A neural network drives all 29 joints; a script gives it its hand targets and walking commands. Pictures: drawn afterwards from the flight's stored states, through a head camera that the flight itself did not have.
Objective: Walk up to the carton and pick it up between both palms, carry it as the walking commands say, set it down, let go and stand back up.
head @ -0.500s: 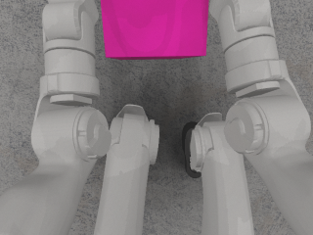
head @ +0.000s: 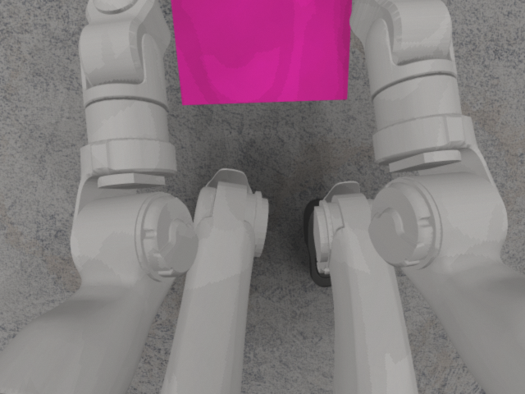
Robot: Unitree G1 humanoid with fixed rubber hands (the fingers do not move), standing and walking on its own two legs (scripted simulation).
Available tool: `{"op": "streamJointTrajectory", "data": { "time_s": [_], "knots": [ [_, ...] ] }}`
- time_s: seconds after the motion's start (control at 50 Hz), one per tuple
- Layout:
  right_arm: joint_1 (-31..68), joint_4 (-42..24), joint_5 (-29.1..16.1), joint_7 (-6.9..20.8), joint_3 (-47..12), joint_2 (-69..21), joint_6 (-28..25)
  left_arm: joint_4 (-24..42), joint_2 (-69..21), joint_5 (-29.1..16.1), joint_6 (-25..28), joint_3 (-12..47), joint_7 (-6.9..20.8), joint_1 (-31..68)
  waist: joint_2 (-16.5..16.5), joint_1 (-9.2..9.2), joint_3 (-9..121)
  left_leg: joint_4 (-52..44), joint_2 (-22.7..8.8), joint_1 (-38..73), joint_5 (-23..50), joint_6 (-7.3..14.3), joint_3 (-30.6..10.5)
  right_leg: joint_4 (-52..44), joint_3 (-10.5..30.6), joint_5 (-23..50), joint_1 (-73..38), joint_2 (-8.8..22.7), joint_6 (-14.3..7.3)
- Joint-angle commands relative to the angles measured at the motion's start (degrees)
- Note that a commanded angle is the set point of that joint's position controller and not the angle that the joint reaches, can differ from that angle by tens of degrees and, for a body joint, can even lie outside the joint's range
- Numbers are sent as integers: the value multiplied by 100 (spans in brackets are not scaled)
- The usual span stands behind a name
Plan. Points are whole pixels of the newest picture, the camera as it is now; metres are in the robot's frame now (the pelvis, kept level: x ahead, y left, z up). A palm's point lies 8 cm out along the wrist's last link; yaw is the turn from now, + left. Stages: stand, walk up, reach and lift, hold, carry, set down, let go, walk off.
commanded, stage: reach and lift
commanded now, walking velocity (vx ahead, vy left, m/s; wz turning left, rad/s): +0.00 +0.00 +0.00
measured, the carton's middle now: out of the picture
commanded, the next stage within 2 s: none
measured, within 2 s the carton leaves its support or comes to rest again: neither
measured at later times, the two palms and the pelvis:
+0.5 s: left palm out of the picture +0.52 +0.18 -0.05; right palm out of the picture +0.56 -0.06 -0.04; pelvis -0.01 -0.01 +0.04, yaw +0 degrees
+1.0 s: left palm out of the picture +0.50 +0.18 +0.04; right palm out of the picture +0.53 -0.07 +0.06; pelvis +0.00 -0.01 +0.09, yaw +0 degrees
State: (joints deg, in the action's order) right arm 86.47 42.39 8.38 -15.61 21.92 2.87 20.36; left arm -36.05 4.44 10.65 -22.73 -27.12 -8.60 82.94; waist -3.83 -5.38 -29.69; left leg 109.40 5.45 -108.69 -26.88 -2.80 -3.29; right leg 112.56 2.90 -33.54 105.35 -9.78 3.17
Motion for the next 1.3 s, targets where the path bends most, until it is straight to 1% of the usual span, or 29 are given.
{"op": "streamJointTrajectory", "data": {
  "time_s": [0.0, 0.02, 0.08, 0.14, 0.2, 0.24, 0.28, 0.3, 0.36, 0.38, 0.4, 0.44, 0.54, 0.56, 0.6, 0.66, 0.68, 0.7, 0.72, 0.74, 0.76, 0.86, 0.88, 0.94, 1.02, 1.1, 1.2, 1.22, 1.28],
  "knots": [
    [3229, 180, -956, 2363, -2766, -6155, 46, 481, -5480, -1162, 132, 3637, 1877, 4264, 312, -339, 11473, -1077, 128, 4865, 1598, 99, 708, -1246, -693, 918, -2041, -227, -307],
    [3710, -755, -1268, 2285, -3203, -6301, 27, 1271, -5571, -1405, 154, 3927, 1816, 4517, 322, -290, 12914, -900, 239, 5518, 2510, 104, 763, -1148, -713, 1839, -2945, -315, -201],
    [3335, 1002, -746, 2414, -2263, -5726, 126, -330, -5312, -996, 9, 3251, 1781, 4417, 460, -211, 10112, -1416, 66, 4249, 724, 54, 684, -1488, -697, 21, -1218, -179, -311],
    [3493, -791, -1189, 2334, -3255, -6211, 63, 1150, -5696, -1378, 58, 4099, 1778, 4289, 282, -272, 12987, -1234, 230, 5984, 2478, 84, 682, -1438, -713, 1735, -3013, -268, -209],
    [3403, 504, -767, 2394, -2484, -5836, 50, -608, -5879, -1101, -54, 3333, 1841, 3827, 258, -56, 10598, -1520, 81, 4539, 654, 41, 675, -1676, -696, 75, -1751, -134, -259],
    [3221, -497, -970, 2322, -3055, -6217, 39, 524, -6163, -1259, 10, 3889, 1870, 3855, 296, -145, 12224, -1354, 185, 5313, 1967, 14, 831, -1739, -587, 1404, -3037, -179, -239],
    [3029, 123, -869, 2327, -2768, -6106, 91, 381, -6071, -1308, 29, 3709, 1856, 4081, 254, 90, 11875, -1396, 212, 5016, 1791, 46, 709, -1713, -644, 1288, -2818, -200, -230],
    [3024, 789, -713, 2389, -2364, -6144, 115, -90, -5714, -1066, 6, 3379, 1884, 3997, 297, -154, 10886, -1606, 132, 4426, 865, 52, 726, -1785, -614, 412, -2273, -159, -260],
    [2834, -314, -1082, 2360, -3163, -6727, 159, 1305, -5861, -1290, 85, 4036, 1838, 4217, 252, -225, 13013, -1485, 236, 5507, 2291, 35, 880, -1909, -503, 1935, -3879, -268, -176],
    [3040, -105, -1129, 2338, -3132, -6590, 169, 615, -5640, -1217, 31, 3812, 1821, 4070, 186, -451, 12285, -1600, 234, 5097, 1889, 134, 834, -1843, -497, 1478, -3439, -198, -113],
    [3251, -324, -1170, 2322, -3290, -6619, 123, 1021, -5980, -1436, 49, 4099, 1810, 4269, 96, -186, 12741, -1548, 266, 5384, 2067, 78, 771, -1828, -579, 1606, -3560, -237, -96],
    [3241, -11, -1114, 2274, -3055, -6447, 140, 387, -5658, -1203, -45, 3846, 1824, 3969, 254, -536, 11847, -1706, 188, 4747, 1347, 71, 892, -2060, -367, 991, -3444, -135, -158],
    [2911, -522, -1130, 2296, -3162, -6590, 145, 1161, -6092, -1331, -9, 4118, 1794, 4082, 306, -146, 13017, -1906, 215, 5948, 2190, 45, 775, -2216, -515, 1721, -3911, -233, -161],
    [3260, -560, -1250, 2284, -3399, -6705, 192, 1161, -5888, -1443, 33, 3952, 1811, 4254, -18, -361, 12978, -1817, 225, 5629, 1933, 154, 796, -2230, -369, 1435, -4063, -155, -105],
    [2668, 671, -713, 2275, -2599, -6406, 166, -223, -5795, -1087, -59, 3562, 1912, 3704, 1, -97, 10866, -2123, 118, 4587, 666, 88, 719, -2353, -510, 438, -3065, -127, -179],
    [2986, -635, -1025, 2273, -3224, -6612, 85, 832, -6142, -1326, 13, 4020, 1877, 3806, 57, -235, 12582, -2124, 239, 5804, 1921, 120, 659, -2379, -477, 1527, -4026, -196, -138],
    [2947, 45, -982, 2352, -2922, -6405, 61, 170, -6296, -1207, -42, 3734, 1868, 3578, 311, -186, 11755, -2170, 210, 5527, 1568, 63, 617, -2383, -496, 1062, -3297, -143, -156],
    [2855, -189, -992, 2318, -2914, -6588, 82, 830, -5962, -1265, 31, 3863, 1832, 4017, 371, -295, 12298, -2133, 258, 5869, 1591, 99, 670, -2436, -407, 1129, -3713, -165, -172],
    [2743, -94, -882, 2304, -2933, -6482, 94, 986, -6135, -1429, 33, 4150, 1813, 4294, 310, 32, 12550, -2178, 241, 6030, 1551, 15, 580, -2406, -490, 1177, -3725, -200, -205],
    [2719, -73, -1031, 2289, -3093, -6755, 125, 1090, -5808, -1329, 58, 4007, 1801, 4260, 266, -411, 12561, -2103, 222, 5836, 1558, 80, 721, -2552, -269, 1148, -4007, -130, -207],
    [2913, -355, -885, 2243, -3016, -6636, 140, 662, -6163, -1381, -8, 4020, 1844, 3842, -34, -47, 12485, -2218, 268, 5699, 1452, 90, 701, -2596, -435, 1093, -4089, -194, -137],
    [1916, 515, -546, 2416, -2385, -6456, 123, 139, -6329, -902, -92, 3759, 1793, 3077, 466, 21, 11124, -2655, 197, 6050, 1188, 53, 499, -2777, -523, 849, -3264, -213, -184],
    [2180, 522, -672, 2466, -2441, -6642, 125, 309, -6302, -879, -40, 3591, 1774, 3115, 437, -255, 11006, -2654, 214, 6035, 1270, 52, 693, -2983, -423, 784, -3450, -212, -193],
    [2222, 113, -726, 2417, -2657, -6850, 6, 260, -6546, -886, 34, 3695, 1784, 2646, 355, -329, 10967, -2680, 185, 5905, 1438, 128, 564, -2979, -305, 1030, -3555, -192, -200],
    [1150, 1279, -214, 2376, -1899, -7107, 3, -319, -6355, -360, 122, 2820, 1808, 2122, 45, -381, 8818, -3015, 213, 4970, 1042, 247, 618, -3530, -139, 727, -3136, -131, -164],
    [460, 1880, 41, 2314, -1364, -7114, -144, -579, -6351, -225, 198, 2535, 1798, 1656, 11, -353, 7942, -3441, 212, 5377, 1226, 202, 437, -3932, -78, 919, -2956, -115, -211],
    [73, 1643, 492, 2273, -1131, -6720, -302, -1009, -6547, 91, 238, 2150, 1884, 768, 18, 157, 7506, -3786, 293, 5173, 862, 190, 465, -4357, -233, 787, -3227, -8, -236],
    [113, 1885, 601, 2247, -950, -6681, -323, -1163, -6161, 259, 282, 1805, 1888, 765, -129, -51, 7119, -3856, 284, 4836, 810, 210, 463, -4427, -177, 745, -3201, -23, -260],
    [-151, 1510, 615, 2229, -1014, -6767, -449, -988, -6470, 216, 389, 1988, 1904, 628, 93, 74, 7270, -4070, 344, 5272, 1081, 174, 449, -4583, -195, 1008, -3390, -69, -284]
  ]
}}
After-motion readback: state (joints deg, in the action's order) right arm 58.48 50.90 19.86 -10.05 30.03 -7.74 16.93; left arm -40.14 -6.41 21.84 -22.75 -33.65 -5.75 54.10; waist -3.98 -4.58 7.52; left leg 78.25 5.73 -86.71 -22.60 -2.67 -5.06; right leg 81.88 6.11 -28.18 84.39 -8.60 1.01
